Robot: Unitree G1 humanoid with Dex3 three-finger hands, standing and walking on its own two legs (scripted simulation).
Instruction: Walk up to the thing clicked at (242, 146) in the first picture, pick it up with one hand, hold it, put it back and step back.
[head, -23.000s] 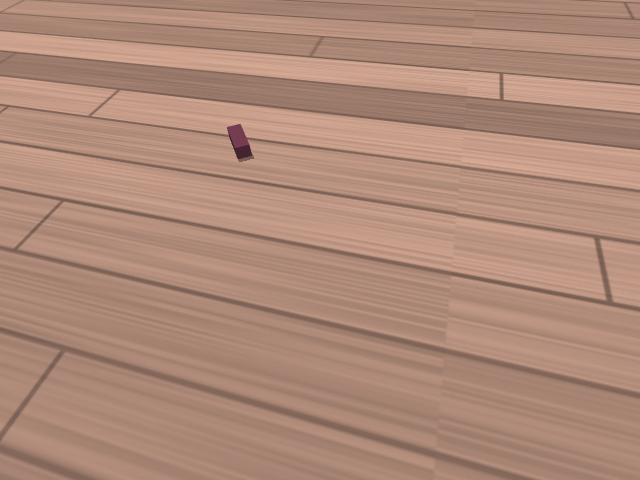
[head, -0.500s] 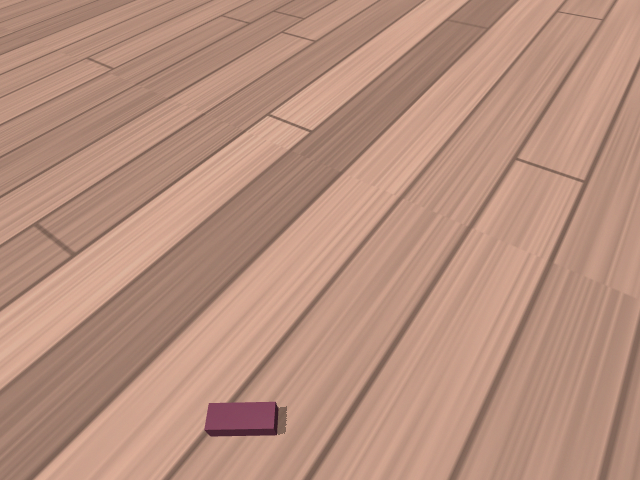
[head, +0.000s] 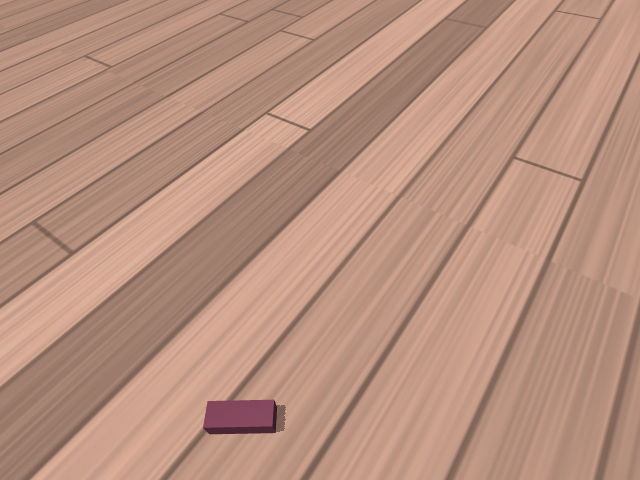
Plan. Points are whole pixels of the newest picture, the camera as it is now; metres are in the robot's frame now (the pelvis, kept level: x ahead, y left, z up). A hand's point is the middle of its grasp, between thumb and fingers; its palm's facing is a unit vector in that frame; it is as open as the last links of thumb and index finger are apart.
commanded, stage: stand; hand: left
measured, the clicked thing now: (241, 417) +0.41 +0.30 -0.75
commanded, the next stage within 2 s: walk up in 0.60 s
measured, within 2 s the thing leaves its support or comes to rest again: neither
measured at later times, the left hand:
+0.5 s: hand out of the picture +0.07 +0.26 -0.16, palm faces -0.03 -0.94 -0.35, open 7.4 cm
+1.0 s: hand out of the picture +0.07 +0.29 -0.15, palm faces -0.01 -0.91 -0.41, open 7.4 cm
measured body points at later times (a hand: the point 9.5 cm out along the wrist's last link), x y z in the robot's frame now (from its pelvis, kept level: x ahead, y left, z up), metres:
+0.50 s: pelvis +0.00 +0.00 +0.00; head +0.02 +0.00 +0.45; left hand +0.08 +0.31 -0.13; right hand +0.08 -0.30 -0.14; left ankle +0.00 +0.14 -0.75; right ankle -0.02 -0.12 -0.75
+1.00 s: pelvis -0.02 +0.02 -0.01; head +0.00 +0.01 +0.44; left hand +0.07 +0.34 -0.12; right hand +0.07 -0.29 -0.14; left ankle +0.00 +0.14 -0.75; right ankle -0.02 -0.12 -0.75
